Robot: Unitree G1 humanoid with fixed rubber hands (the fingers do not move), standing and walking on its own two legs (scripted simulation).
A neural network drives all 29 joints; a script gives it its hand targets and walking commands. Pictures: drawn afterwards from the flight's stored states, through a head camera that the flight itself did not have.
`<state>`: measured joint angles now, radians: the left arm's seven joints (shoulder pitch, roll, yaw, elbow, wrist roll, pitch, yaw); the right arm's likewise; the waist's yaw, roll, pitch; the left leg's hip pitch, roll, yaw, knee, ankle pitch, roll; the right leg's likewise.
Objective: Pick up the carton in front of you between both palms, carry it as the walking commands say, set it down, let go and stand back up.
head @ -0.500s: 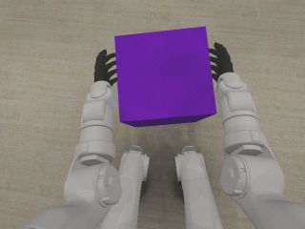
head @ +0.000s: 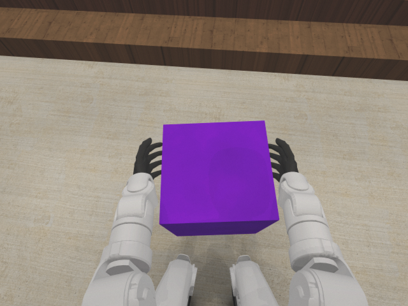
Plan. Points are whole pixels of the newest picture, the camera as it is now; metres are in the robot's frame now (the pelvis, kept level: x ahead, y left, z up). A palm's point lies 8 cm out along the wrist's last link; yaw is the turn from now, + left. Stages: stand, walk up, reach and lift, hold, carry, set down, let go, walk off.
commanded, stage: reach and lift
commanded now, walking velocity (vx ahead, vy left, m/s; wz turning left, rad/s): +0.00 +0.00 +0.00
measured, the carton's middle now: (215, 185) +0.37 +0.00 -0.11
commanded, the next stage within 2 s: hold in 1.58 s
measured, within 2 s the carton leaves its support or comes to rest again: neither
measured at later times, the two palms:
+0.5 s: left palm (115, 156) +0.34 +0.15 +0.11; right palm (316, 164) +0.33 -0.15 +0.11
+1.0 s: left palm (108, 152) +0.33 +0.15 +0.14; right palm (327, 162) +0.32 -0.15 +0.14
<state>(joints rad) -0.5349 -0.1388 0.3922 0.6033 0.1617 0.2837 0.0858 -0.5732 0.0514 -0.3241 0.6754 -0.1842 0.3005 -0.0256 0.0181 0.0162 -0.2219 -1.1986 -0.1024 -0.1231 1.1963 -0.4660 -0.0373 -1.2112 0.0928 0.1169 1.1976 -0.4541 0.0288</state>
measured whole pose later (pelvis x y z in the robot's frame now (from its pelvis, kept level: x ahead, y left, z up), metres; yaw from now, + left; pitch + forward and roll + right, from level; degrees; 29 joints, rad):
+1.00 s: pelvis +0.03 +0.00 +0.11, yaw +0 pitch -4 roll +0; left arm -0.35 -0.18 0.33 0.40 0.31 0.60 0.00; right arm -0.33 0.16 -0.30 0.40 -0.30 0.62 0.00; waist 0.00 0.01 -0.01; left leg -0.18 -0.05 -0.14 0.47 -0.23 -0.01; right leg -0.18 0.05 0.14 0.47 -0.22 0.01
